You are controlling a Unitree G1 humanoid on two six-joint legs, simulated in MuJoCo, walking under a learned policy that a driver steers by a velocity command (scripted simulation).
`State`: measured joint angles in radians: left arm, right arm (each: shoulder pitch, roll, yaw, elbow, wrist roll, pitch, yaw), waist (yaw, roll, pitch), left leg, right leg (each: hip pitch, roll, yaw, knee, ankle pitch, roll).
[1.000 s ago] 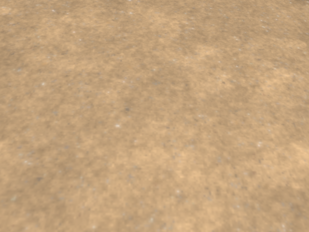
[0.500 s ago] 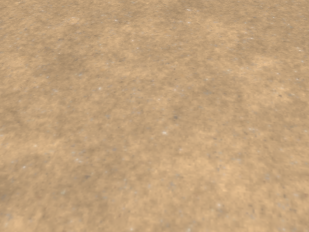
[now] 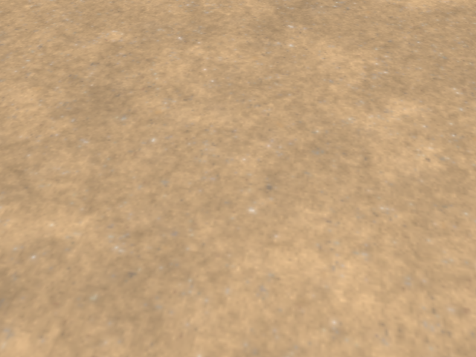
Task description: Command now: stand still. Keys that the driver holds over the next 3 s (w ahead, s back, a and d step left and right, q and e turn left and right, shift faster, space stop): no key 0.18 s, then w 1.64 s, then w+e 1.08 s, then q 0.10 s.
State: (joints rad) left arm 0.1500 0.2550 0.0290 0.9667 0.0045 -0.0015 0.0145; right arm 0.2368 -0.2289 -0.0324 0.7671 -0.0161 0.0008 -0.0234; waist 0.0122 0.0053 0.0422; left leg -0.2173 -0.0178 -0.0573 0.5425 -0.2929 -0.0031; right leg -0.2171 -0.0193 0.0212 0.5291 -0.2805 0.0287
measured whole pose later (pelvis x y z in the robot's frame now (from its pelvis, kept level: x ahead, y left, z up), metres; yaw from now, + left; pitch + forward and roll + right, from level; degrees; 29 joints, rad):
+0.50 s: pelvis +0.06 -0.03 +0.00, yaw +0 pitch +0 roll +1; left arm 0.32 0.24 0.04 1.07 -0.01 -0.11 -0.01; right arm 0.32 -0.26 -0.05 0.86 0.04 -0.06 -0.02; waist 0.03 0.03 -0.01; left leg -0.34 -0.02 -0.05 0.92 -0.46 0.02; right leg -0.17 0.01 -0.01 0.52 -0.36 -0.04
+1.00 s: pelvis +0.31 +0.03 +0.00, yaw -1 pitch +0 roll +1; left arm 0.29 0.28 0.04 0.95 -0.03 -0.10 0.01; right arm 0.20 -0.25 -0.05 0.85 0.00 -0.09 0.04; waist 0.01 -0.03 0.04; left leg -0.28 -0.05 0.06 0.42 -0.14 0.06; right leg -0.46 -0.09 0.03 1.18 -0.31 -0.04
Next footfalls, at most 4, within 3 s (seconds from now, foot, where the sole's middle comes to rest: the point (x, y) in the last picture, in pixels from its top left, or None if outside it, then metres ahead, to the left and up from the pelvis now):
0.84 left None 0.40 0.12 -0.77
1.36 right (294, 294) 0.70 -0.13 -0.77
1.92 left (220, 210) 1.02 0.11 -0.77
2.46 right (296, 160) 1.26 -0.17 -0.77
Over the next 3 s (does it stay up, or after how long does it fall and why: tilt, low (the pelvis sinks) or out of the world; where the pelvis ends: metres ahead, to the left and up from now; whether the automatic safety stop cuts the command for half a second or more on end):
stays up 1.43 -0.13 -0.01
